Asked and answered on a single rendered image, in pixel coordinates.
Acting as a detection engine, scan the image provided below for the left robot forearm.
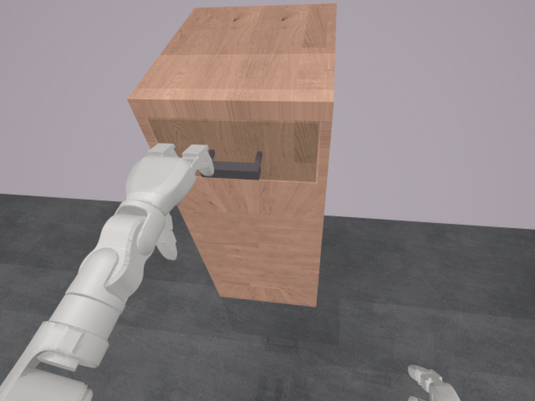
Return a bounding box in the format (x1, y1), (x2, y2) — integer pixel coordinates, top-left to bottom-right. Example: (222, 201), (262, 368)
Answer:
(0, 200), (166, 401)

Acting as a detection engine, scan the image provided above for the robot left hand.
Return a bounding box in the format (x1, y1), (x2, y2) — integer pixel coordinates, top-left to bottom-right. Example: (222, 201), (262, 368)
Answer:
(125, 143), (214, 260)

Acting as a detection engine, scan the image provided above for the robot left upper arm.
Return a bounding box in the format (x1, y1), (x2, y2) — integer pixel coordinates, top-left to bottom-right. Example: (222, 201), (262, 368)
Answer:
(3, 367), (93, 401)

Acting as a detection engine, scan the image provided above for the handle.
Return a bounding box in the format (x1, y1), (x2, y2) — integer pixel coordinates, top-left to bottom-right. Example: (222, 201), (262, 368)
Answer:
(200, 150), (262, 180)

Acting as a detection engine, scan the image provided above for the drawer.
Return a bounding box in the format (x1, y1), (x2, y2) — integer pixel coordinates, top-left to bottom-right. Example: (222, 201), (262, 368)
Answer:
(148, 117), (320, 182)

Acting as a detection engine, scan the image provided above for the robot right hand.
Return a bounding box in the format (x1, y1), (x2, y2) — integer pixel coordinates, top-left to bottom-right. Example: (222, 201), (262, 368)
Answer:
(408, 365), (461, 401)

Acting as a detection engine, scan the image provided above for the cabinet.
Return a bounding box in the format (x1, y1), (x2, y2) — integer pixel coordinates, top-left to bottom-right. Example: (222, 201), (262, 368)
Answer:
(127, 3), (337, 307)

